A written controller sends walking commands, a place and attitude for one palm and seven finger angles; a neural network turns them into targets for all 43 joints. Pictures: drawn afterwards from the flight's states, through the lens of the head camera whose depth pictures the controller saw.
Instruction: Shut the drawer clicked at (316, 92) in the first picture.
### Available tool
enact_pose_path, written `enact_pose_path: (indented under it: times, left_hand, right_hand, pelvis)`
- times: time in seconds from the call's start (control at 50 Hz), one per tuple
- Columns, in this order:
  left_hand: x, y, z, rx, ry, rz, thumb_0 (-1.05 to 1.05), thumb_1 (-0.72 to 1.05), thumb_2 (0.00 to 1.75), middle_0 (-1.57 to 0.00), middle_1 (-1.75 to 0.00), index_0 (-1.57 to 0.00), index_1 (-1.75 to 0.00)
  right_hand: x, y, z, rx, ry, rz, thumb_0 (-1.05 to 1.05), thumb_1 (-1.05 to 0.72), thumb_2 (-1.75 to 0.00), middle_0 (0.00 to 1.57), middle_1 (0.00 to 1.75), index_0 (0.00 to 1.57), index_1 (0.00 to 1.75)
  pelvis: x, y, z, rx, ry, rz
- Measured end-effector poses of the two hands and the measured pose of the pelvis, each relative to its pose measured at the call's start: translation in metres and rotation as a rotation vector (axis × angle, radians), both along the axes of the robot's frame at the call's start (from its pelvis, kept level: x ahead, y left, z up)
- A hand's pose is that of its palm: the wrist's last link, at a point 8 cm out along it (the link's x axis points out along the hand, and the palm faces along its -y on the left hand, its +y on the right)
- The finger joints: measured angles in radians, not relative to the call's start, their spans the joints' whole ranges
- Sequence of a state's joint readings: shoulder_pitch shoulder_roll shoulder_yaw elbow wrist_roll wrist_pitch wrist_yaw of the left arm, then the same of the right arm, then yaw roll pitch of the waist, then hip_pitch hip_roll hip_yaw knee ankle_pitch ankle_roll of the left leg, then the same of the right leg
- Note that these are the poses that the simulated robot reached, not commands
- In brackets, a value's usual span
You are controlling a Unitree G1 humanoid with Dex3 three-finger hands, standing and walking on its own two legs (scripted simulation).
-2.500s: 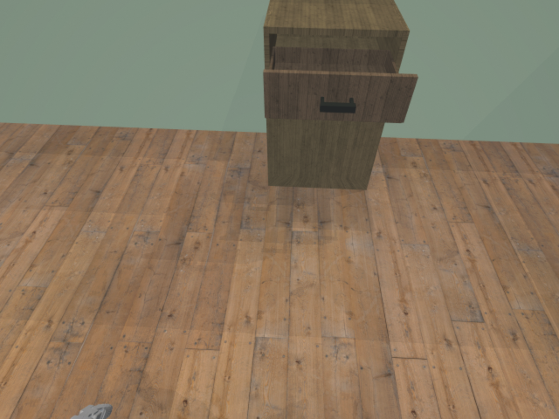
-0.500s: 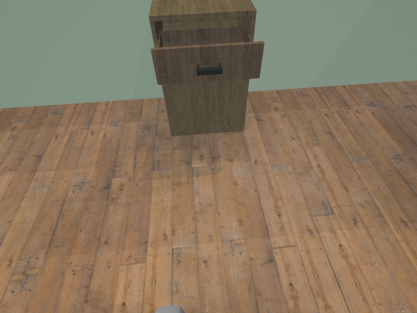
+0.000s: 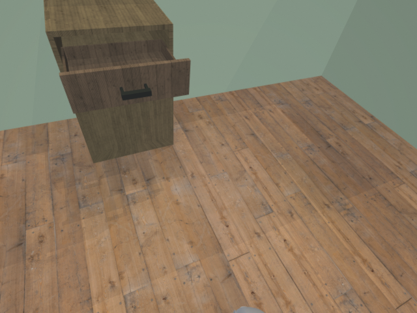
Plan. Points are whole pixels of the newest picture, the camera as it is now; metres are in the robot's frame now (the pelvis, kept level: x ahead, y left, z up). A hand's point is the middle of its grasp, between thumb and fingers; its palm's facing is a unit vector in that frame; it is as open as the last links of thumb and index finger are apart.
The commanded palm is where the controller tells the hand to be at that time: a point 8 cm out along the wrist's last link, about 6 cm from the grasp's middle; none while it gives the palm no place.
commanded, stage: walk to a spot facing it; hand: left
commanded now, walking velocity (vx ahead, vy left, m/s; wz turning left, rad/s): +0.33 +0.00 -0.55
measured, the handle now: (135, 90) +0.86 +0.35 -0.09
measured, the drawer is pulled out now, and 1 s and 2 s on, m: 0.29 0.29 0.29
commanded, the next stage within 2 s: turn to face it in 0.94 s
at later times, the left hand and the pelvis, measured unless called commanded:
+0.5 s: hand (190, 235) +0.35 +0.06 -0.18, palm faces -0.30 -0.94 -0.16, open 7.3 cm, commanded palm none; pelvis +0.18 -0.06 -0.02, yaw -14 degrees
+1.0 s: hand (169, 227) +0.37 +0.13 -0.19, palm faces -0.27 -0.95 -0.13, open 7.3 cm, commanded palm none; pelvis +0.36 -0.06 -0.01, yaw -23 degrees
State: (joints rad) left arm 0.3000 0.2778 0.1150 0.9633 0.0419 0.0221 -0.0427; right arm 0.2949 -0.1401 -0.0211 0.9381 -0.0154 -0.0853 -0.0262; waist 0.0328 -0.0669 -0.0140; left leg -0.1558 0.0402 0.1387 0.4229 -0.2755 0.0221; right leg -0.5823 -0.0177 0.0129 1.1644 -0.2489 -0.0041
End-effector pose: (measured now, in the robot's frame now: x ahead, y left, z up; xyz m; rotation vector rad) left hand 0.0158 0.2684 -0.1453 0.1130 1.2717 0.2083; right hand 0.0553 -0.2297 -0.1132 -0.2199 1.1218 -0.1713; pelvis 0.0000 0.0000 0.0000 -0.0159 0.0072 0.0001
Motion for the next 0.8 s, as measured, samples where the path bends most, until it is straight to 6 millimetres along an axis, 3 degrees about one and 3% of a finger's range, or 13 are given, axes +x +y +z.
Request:
enact_pose_path:
  times: [0.06, 0.14, 0.26, 0.32, 0.36, 0.42, 0.5, 0.6, 0.7, 0.8]
  left_hand:
    - [0.062, 0.004, 0.007, 0.010, -0.068, -0.073, 0.01, 0.92, 0.90, -0.20, -0.30, -0.20, -0.30]
    - [0.142, -0.012, 0.011, -0.003, -0.126, -0.178, 0.01, 0.92, 0.90, -0.19, -0.30, -0.20, -0.30]
    - [0.258, -0.076, 0.007, -0.056, -0.187, -0.358, 0.01, 0.92, 0.90, -0.19, -0.30, -0.20, -0.30]
    - [0.310, -0.116, 0.002, -0.077, -0.235, -0.433, 0.01, 0.92, 0.90, -0.20, -0.30, -0.20, -0.30]
    - [0.337, -0.137, -0.005, -0.081, -0.285, -0.452, 0.01, 0.91, 0.90, -0.20, -0.30, -0.20, -0.30]
    - [0.348, -0.152, -0.007, -0.082, -0.274, -0.449, 0.00, 0.91, 0.90, -0.20, -0.30, -0.20, -0.30]
    - [0.337, -0.154, -0.005, -0.060, -0.170, -0.438, 0.00, 0.91, 0.90, -0.20, -0.30, -0.20, -0.30]
    - [0.344, -0.129, 0.008, 0.008, -0.147, -0.366, -0.03, 0.96, 0.90, -0.21, -0.30, -0.21, -0.30]
    - [0.336, -0.108, 0.009, 0.024, -0.068, -0.317, -0.02, 0.94, 0.90, -0.20, -0.30, -0.20, -0.30]
    - [0.317, -0.093, -0.001, 0.004, 0.065, -0.255, 0.00, 0.92, 0.90, -0.20, -0.30, -0.20, -0.30]
  right_hand:
    - [-0.032, 0.002, -0.004, 0.001, 0.096, -0.091, 0.00, -0.92, -0.90, 0.20, 0.30, 0.20, 0.30]
    - [-0.076, 0.008, -0.009, 0.019, 0.246, -0.204, 0.00, -0.92, -0.90, 0.20, 0.30, 0.20, 0.30]
    - [-0.121, 0.023, -0.012, 0.076, 0.456, -0.363, 0.00, -0.91, -0.90, 0.20, 0.30, 0.20, 0.30]
    - [-0.126, 0.025, -0.017, 0.114, 0.543, -0.429, 0.00, -0.91, -0.90, 0.20, 0.30, 0.20, 0.30]
    - [-0.120, 0.021, -0.026, 0.140, 0.577, -0.459, 0.01, -0.91, -0.90, 0.20, 0.30, 0.20, 0.30]
    - [-0.083, 0.004, -0.037, 0.144, 0.530, -0.481, 0.01, -0.91, -0.90, 0.20, 0.30, 0.20, 0.30]
    - [0.002, -0.028, -0.041, 0.124, 0.340, -0.453, 0.01, -0.91, -0.90, 0.20, 0.30, 0.20, 0.30]
    - [0.109, -0.057, -0.035, 0.110, 0.125, -0.382, 0.01, -0.92, -0.90, 0.20, 0.30, 0.19, 0.30]
    - [0.192, -0.081, -0.021, 0.071, 0.009, -0.318, 0.01, -0.94, -0.90, 0.20, 0.30, 0.20, 0.30]
    - [0.271, -0.087, -0.008, 0.036, -0.065, -0.254, 0.01, -0.93, -0.90, 0.20, 0.30, 0.19, 0.30]
  pelvis:
    - [0.019, 0.004, 0.001, 0.001, 0.001, -0.041]
    - [0.045, 0.003, 0.000, 0.004, 0.000, -0.090]
    - [0.092, -0.012, -0.010, 0.010, -0.004, -0.159]
    - [0.120, -0.028, -0.021, 0.008, -0.010, -0.189]
    - [0.140, -0.043, -0.032, 0.027, -0.015, -0.200]
    - [0.157, -0.054, -0.032, 0.011, -0.033, -0.221]
    - [0.182, -0.063, -0.019, 0.002, -0.029, -0.247]
    - [0.213, -0.070, -0.009, 0.000, -0.011, -0.266]
    - [0.251, -0.069, -0.004, -0.003, -0.010, -0.282]
    - [0.294, -0.063, -0.004, -0.010, -0.014, -0.294]
